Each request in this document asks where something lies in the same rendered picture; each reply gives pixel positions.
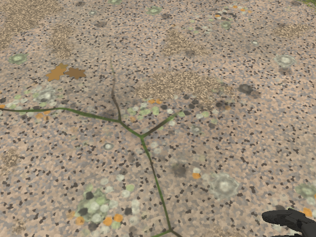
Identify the right robot hand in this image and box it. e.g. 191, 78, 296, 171
262, 208, 316, 237

